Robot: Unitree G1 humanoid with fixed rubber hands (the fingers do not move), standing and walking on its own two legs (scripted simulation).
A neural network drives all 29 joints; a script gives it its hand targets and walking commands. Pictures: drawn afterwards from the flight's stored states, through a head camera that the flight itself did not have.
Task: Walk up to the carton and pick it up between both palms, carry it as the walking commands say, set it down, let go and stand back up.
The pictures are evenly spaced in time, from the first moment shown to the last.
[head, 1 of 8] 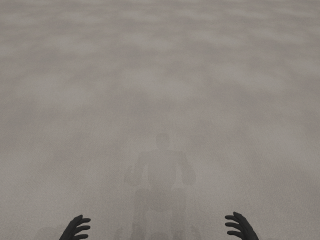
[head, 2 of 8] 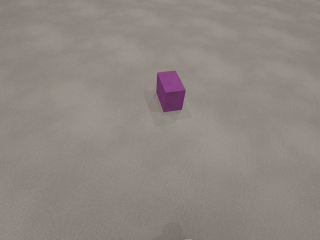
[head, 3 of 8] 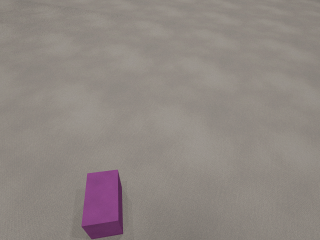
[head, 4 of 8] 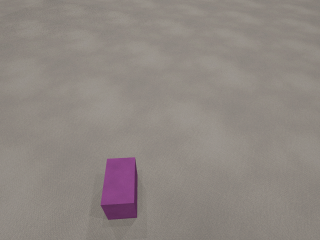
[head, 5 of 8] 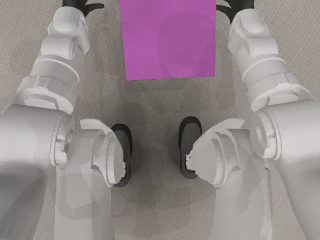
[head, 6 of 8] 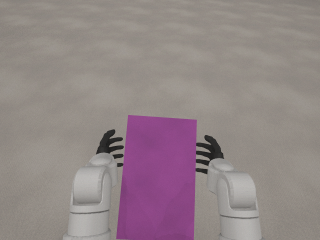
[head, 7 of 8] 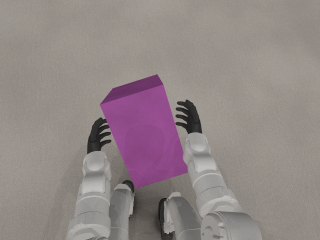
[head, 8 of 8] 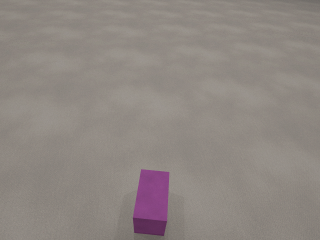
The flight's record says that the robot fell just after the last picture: no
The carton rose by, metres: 0.68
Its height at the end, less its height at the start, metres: +0.00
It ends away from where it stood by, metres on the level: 0.96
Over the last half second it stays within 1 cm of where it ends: yes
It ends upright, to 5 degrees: yes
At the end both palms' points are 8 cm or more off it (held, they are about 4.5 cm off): yes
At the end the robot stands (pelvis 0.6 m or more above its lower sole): yes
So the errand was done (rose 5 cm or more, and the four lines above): yes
